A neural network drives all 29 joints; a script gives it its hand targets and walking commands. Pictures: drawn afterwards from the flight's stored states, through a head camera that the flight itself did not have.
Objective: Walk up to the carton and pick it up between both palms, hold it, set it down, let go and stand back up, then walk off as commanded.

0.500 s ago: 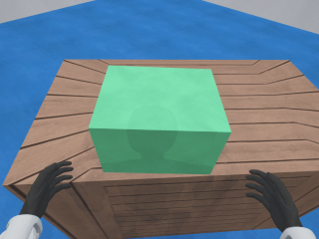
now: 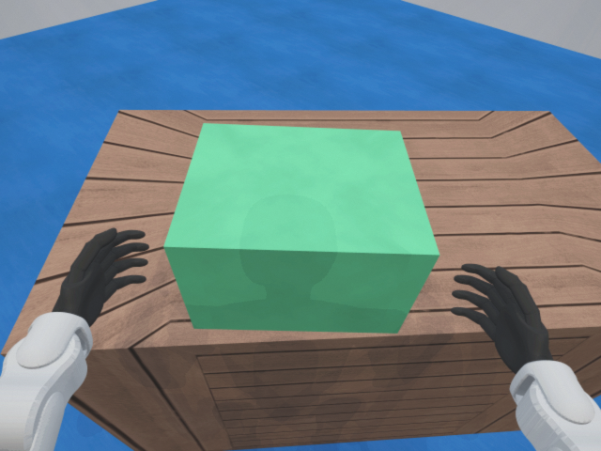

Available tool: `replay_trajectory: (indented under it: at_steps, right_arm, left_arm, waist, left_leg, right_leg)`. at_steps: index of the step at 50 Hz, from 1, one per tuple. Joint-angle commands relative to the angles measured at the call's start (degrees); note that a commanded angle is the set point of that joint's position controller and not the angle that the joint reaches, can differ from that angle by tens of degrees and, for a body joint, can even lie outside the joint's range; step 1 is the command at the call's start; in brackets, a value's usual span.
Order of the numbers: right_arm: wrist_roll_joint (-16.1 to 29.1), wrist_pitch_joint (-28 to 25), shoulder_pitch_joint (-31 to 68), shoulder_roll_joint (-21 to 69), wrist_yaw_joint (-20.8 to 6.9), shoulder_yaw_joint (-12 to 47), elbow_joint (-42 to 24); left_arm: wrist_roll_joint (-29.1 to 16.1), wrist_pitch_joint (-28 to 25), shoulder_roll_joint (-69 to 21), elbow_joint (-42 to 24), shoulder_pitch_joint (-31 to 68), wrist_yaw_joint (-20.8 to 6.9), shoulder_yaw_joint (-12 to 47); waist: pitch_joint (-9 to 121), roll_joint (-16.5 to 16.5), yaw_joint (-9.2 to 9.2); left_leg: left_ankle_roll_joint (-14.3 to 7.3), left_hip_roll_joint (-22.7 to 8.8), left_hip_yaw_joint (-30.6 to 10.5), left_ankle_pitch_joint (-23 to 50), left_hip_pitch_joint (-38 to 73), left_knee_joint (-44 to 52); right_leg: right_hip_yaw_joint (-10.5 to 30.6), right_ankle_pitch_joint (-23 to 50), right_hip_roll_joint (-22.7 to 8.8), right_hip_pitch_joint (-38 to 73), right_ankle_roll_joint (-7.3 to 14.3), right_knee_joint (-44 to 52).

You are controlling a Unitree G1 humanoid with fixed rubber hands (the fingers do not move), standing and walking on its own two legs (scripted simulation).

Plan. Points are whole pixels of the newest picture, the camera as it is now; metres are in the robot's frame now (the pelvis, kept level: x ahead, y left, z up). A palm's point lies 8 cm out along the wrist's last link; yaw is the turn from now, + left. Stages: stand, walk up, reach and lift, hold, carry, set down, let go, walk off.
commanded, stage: reach and lift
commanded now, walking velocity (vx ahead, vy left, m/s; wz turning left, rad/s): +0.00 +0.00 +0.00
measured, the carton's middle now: (299, 227) +0.44 +0.01 +0.05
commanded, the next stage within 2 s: none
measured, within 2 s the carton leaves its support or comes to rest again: neither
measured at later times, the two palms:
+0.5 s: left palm (86, 214) +0.34 +0.25 +0.17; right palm (511, 250) +0.32 -0.23 +0.15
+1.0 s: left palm (87, 148) +0.40 +0.26 +0.21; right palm (510, 187) +0.39 -0.24 +0.19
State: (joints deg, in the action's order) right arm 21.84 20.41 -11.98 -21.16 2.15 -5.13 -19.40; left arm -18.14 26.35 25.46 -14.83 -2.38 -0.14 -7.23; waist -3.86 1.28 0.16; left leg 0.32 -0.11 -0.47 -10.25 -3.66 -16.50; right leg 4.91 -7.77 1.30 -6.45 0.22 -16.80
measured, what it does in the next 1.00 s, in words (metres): stands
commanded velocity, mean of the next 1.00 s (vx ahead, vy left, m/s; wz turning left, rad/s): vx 0.00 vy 0.00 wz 0.00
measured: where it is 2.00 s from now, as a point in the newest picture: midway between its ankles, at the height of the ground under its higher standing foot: outside the picture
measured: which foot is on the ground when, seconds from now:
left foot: down 0.00-1.00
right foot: down 0.00-1.00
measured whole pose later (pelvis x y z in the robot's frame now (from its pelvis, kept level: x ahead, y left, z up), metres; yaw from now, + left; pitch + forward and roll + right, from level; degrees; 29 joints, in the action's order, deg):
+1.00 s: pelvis +0.00 +0.00 +0.00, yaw +2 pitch -1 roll +0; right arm 25.7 25.4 40.1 -25.8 2.2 -5.6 26.3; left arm -17.5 34.2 29.0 26.7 46.7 -3.0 -9.3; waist -2.5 0.9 1.8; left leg 0.3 -0.1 -2.1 -10.2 -6.6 -17.8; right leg 3.3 -7.4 1.3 -8.2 0.1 -16.7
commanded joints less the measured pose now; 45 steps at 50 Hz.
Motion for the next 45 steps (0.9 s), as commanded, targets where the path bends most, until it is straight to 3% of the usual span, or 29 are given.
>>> replay_trajectory:
  at_steps: [1,5,8,13,20,27,45]
  right_arm:
    - [1.4,0.9,16.1,-13.3,0.8,-9.1,-5.3]
    - [1.3,3.1,22.7,-14.7,0.9,-9.1,2.4]
    - [2.3,4.3,24.4,-15.3,1.0,-8.4,6.4]
    - [4.0,4.2,30.7,-16.3,1.1,-8.3,7.7]
    - [3.5,4.8,42.6,-18.6,0.9,-9.0,15.1]
    - [4.6,5.6,51.3,-19.7,0.6,-7.3,25.1]
    - [4.1,2.6,73.0,-19.2,-0.6,-2.3,43.1]
  left_arm:
    - [0.3,1.2,9.8,-3.8,17.4,-0.9,-9.2]
    - [0.8,3.7,10.3,4.1,23.6,-1.8,-10.0]
    - [2.2,5.0,9.6,5.0,24.7,-2.4,-10.4]
    - [2.4,6.6,9.9,4.0,28.9,-3.1,-10.8]
    - [1.9,7.8,12.3,10.4,41.0,-2.8,-9.9]
    - [2.5,9.6,12.5,17.4,48.8,-3.0,-8.0]
    - [1.4,5.7,15.0,36.2,69.3,-2.6,-1.9]
  waist:
    - [14.7,-4.2,-0.23]
    - [13.8,-3.3,0.35]
    - [15.8,-3.8,0.81]
    - [20.0,-3.4,1.72]
    - [21.2,-2.3,3.04]
    - [22.5,-2.7,4.23]
    - [30.6,-1.6,5.14]
  left_leg:
    - [2.3,0.1,2.0,10.6,0.5,1.5]
    - [1.6,-0.5,1.4,6.4,-1.7,2.4]
    - [1.9,-0.5,1.1,10.2,-0.5,2.0]
    - [2.4,0.1,1.0,17.5,1.3,0.2]
    - [1.1,0.2,0.9,11.7,-1.7,0.8]
    - [0.7,-0.1,0.4,11.8,-3.1,0.8]
    - [0.0,0.2,-0.1,15.5,-2.5,-1.7]
  right_leg:
    - [0.0,7.8,0.0,5.6,2.7,1.7]
    - [0.0,5.8,-0.4,6.5,2.8,1.5]
    - [-0.1,9.7,-0.1,8.1,2.8,1.3]
    - [-0.7,16.2,0.4,9.8,2.2,0.6]
    - [-1.2,12.9,0.1,9.2,1.7,0.0]
    - [-1.9,15.2,0.3,10.1,1.5,-0.6]
    - [-4.2,20.4,0.4,8.9,0.4,-1.3]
